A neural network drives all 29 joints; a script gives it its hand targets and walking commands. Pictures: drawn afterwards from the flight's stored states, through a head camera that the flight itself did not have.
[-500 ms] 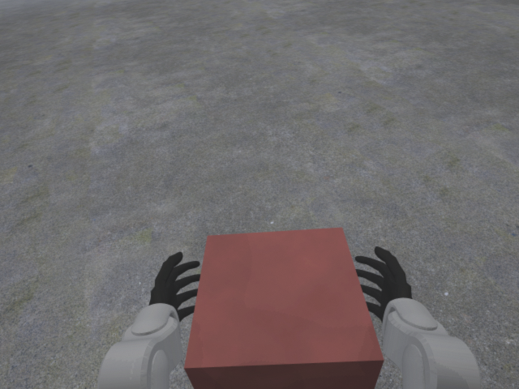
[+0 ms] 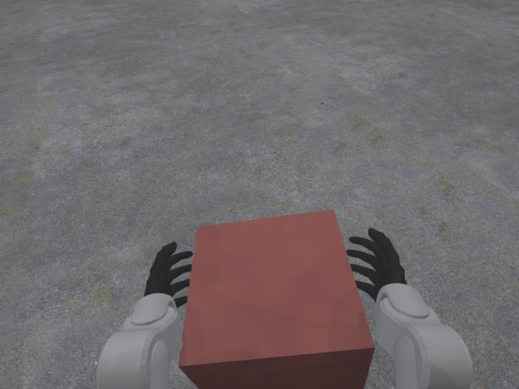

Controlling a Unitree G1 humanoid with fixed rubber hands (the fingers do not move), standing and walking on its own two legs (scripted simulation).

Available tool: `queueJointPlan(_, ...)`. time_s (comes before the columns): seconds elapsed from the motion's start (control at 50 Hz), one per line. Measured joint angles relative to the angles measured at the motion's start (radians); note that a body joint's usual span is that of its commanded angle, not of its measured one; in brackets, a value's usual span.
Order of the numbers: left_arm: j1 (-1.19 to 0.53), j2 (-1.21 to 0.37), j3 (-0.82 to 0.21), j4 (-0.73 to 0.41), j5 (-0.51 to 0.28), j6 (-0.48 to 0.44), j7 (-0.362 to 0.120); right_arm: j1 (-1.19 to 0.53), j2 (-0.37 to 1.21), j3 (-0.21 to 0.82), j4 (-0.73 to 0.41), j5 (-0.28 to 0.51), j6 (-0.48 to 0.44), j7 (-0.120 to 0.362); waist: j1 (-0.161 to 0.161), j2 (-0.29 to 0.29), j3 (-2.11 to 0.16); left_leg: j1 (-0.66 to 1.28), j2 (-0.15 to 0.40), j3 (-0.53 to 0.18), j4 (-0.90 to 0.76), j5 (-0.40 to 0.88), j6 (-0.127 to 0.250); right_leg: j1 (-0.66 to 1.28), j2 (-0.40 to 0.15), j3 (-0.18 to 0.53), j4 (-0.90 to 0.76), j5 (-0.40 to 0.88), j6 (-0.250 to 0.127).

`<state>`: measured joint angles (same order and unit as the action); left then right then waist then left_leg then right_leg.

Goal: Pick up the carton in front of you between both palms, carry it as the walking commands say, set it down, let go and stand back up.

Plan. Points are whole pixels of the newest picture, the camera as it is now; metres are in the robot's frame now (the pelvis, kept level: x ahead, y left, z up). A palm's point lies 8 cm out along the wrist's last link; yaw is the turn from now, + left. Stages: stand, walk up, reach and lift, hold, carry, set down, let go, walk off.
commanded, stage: carry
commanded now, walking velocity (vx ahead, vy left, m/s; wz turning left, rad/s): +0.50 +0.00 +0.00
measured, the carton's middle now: (278, 318) +0.25 -0.01 -0.01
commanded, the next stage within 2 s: none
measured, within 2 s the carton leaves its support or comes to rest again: neither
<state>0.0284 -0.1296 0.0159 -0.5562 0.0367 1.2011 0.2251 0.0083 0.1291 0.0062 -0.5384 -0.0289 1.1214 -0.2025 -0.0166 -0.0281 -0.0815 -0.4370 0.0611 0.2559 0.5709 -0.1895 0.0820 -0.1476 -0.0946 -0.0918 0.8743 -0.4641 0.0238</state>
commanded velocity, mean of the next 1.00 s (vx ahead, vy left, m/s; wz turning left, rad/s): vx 0.50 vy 0.00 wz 0.00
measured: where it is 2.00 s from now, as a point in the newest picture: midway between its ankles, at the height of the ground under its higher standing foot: (251, 186)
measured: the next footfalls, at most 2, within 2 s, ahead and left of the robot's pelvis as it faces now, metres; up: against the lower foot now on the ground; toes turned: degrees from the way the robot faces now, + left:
right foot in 0.42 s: +0.49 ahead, -0.11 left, +0.00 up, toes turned -9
left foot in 0.90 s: +0.79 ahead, +0.12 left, +0.00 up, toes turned +13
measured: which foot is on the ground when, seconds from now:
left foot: down 0.00-0.44, up 0.46-0.88, down 0.90-1.00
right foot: up 0.00-0.40, down 0.42-0.90, up 0.92-1.00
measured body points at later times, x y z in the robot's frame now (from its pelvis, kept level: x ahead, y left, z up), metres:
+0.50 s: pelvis +0.35 -0.03 +0.00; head +0.37 -0.04 +0.45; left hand +0.59 +0.14 +0.06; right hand +0.62 -0.16 +0.06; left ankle +0.13 +0.08 -0.64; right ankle +0.45 -0.11 -0.72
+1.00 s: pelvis +0.69 +0.03 +0.01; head +0.69 +0.04 +0.46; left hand +0.94 +0.18 +0.08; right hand +0.94 -0.12 +0.10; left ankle +0.75 +0.11 -0.72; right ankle +0.52 -0.08 -0.64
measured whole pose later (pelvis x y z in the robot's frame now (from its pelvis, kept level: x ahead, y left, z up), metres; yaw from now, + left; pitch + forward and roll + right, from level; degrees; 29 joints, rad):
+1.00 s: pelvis +0.69 +0.03 +0.01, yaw +0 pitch +3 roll +0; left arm 0.01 -0.13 0.02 -0.54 0.04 1.23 0.23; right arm -0.01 0.13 0.00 -0.53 -0.03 1.16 -0.21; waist -0.02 -0.02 -0.07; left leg -0.40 0.05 0.25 0.53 -0.19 0.07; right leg -0.27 -0.06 -0.07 1.07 -0.46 0.01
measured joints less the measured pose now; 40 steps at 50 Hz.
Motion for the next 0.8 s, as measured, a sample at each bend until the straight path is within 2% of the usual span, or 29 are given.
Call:
queueJointPlan(0.04,-0.002,0.000,-0.002,0.008,-0.001,0.014,0.003,0.004,0.001,-0.006,0.001,0.004,0.014,-0.003,-0.009,0.019,0.013,0.054,0.001,-0.006,-0.047,-0.012,-0.014,-0.151,0.027,0.024,0.226,0.012,-0.019)
queueJointPlan(0.08,0.003,-0.001,-0.012,0.015,0.001,0.020,0.003,0.020,0.002,-0.012,-0.004,0.005,0.022,-0.003,-0.018,0.033,0.019,0.122,-0.004,-0.012,-0.119,-0.014,-0.011,-0.260,0.027,0.019,0.266,0.071,-0.030)
queueJointPlan(0.16,0.008,-0.001,-0.022,0.010,0.007,0.017,0.000,0.035,0.003,-0.013,-0.020,0.004,0.020,-0.002,-0.025,0.047,0.016,0.257,-0.012,-0.031,-0.257,-0.017,-0.027,-0.394,0.003,-0.002,0.106,0.209,-0.028)
queueJointPlan(0.26,0.007,-0.001,-0.021,-0.026,0.015,0.011,0.000,0.022,0.002,-0.005,-0.037,0.005,0.012,0.000,-0.005,0.040,0.002,0.417,-0.016,-0.045,-0.362,-0.065,-0.057,-0.461,-0.017,-0.027,-0.133,0.359,-0.011)
queueJointPlan(0.32,0.012,-0.002,-0.016,-0.025,0.017,0.016,-0.001,0.019,0.001,0.001,-0.026,-0.004,0.017,0.006,0.009,0.036,-0.012,0.507,-0.014,-0.046,-0.386,-0.124,-0.085,-0.452,-0.012,-0.064,-0.274,0.417,-0.012)
queueJointPlan(0.38,0.016,-0.002,-0.015,-0.005,0.012,0.026,-0.001,0.027,0.002,0.000,-0.012,-0.010,0.030,0.007,0.012,0.043,-0.019,0.583,0.000,-0.054,-0.359,-0.213,-0.118,-0.405,0.015,-0.114,-0.368,0.433,-0.028)
queueJointPlan(0.4,0.015,-0.002,-0.016,0.003,0.010,0.028,-0.001,0.030,0.002,-0.001,-0.011,-0.013,0.035,0.007,0.011,0.045,-0.018,0.596,0.010,-0.057,-0.315,-0.256,-0.129,-0.375,0.029,-0.132,-0.396,0.424,-0.036)
queueJointPlan(0.42,0.011,-0.002,-0.020,0.021,0.008,0.024,0.000,0.031,0.002,-0.008,-0.007,-0.014,0.037,0.007,0.014,0.057,-0.016,0.587,0.030,-0.057,-0.229,-0.305,-0.136,-0.353,0.045,-0.141,-0.396,0.434,-0.067)
queueJointPlan(0.44,0.003,-0.001,-0.024,0.049,0.004,0.013,0.003,0.024,0.001,-0.021,0.006,-0.014,0.037,0.008,0.023,0.082,-0.006,0.537,0.066,-0.065,-0.078,-0.292,-0.131,-0.355,0.059,-0.152,-0.347,0.405,-0.095)
queueJointPlan(0.46,-0.009,0.000,-0.024,0.074,0.002,0.006,0.005,0.017,0.001,-0.030,0.021,-0.015,0.035,0.008,0.032,0.087,0.006,0.455,0.072,-0.106,0.122,-0.279,-0.120,-0.355,0.062,-0.154,-0.310,0.363,-0.110)
queueJointPlan(0.5,-0.021,0.000,-0.020,0.100,-0.002,-0.006,0.006,0.008,0.000,-0.036,0.038,-0.017,0.030,0.008,0.036,0.079,0.037,0.270,0.039,-0.188,0.471,-0.253,-0.095,-0.324,0.057,-0.148,-0.318,0.315,-0.112)
queueJointPlan(0.54,-0.013,-0.001,-0.019,0.096,-0.002,-0.019,0.003,0.013,0.001,-0.030,0.034,-0.022,0.020,0.010,0.034,0.068,0.062,0.124,0.019,-0.212,0.607,-0.207,-0.074,-0.270,0.052,-0.143,-0.376,0.315,-0.094)
queueJointPlan(0.58,0.001,-0.002,-0.017,0.082,0.001,-0.036,-0.003,0.022,0.002,-0.018,0.026,-0.028,0.003,0.013,0.033,0.063,0.074,0.023,0.021,-0.208,0.565,-0.159,-0.067,-0.209,0.052,-0.138,-0.443,0.312,-0.094)
queueJointPlan(0.66,0.018,-0.003,-0.013,0.061,0.012,-0.064,-0.018,0.034,0.002,0.005,0.019,-0.039,-0.031,0.016,0.034,0.053,0.069,-0.101,0.038,-0.179,0.371,-0.074,-0.075,-0.088,0.053,-0.122,-0.558,0.300,-0.081)
queueJointPlan(0.8,0.022,-0.002,-0.021,0.010,0.005,-0.058,-0.015,0.040,0.002,0.007,-0.038,-0.029,-0.021,0.010,0.024,0.045,0.023,-0.127,0.043,-0.110,0.030,0.086,-0.098,0.125,0.054,-0.104,-0.655,0.203,-0.033)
